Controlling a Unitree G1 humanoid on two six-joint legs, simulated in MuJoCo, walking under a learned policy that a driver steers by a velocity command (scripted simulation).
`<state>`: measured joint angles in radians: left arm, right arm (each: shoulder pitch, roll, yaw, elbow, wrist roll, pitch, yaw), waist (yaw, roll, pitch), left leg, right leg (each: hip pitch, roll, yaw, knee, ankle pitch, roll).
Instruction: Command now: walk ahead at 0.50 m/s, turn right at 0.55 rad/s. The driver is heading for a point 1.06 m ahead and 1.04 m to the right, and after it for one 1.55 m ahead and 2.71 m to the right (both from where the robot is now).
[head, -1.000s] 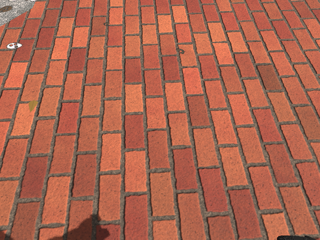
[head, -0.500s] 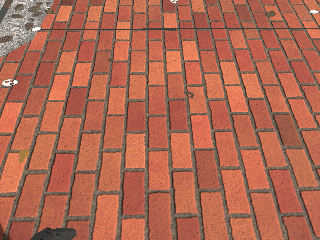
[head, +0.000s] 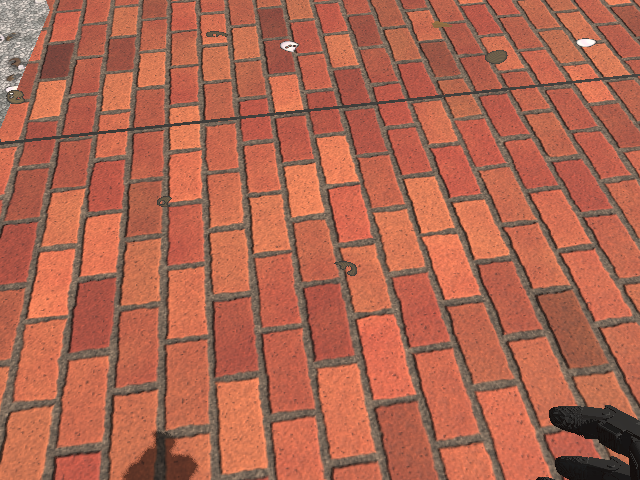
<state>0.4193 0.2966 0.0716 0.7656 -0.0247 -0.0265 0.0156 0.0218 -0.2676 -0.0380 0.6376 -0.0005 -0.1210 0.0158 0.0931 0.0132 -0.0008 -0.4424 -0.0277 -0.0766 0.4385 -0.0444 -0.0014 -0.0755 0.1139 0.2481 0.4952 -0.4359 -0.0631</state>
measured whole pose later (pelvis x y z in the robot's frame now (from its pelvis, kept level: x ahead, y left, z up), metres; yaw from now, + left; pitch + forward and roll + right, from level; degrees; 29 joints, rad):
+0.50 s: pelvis +0.25 -0.05 -0.01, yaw -18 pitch +2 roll +2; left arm 0.06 0.28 0.05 0.58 -0.02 -0.02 -0.06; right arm 0.35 -0.32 -0.08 0.84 0.03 -0.05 -0.01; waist -0.09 -0.03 0.04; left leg 0.09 0.05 0.23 0.37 -0.45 -0.05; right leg -0.55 -0.03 -0.04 0.60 -0.12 -0.09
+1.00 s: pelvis +0.53 -0.14 -0.01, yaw -36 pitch +2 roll +0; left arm 0.40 0.32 0.08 0.72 -0.02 -0.02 0.01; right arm 0.04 -0.28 -0.04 0.67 0.00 -0.12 0.02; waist 0.07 0.01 0.00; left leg -0.46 -0.02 -0.05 0.50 -0.07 0.00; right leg -0.10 0.09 0.24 0.58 -0.48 -0.05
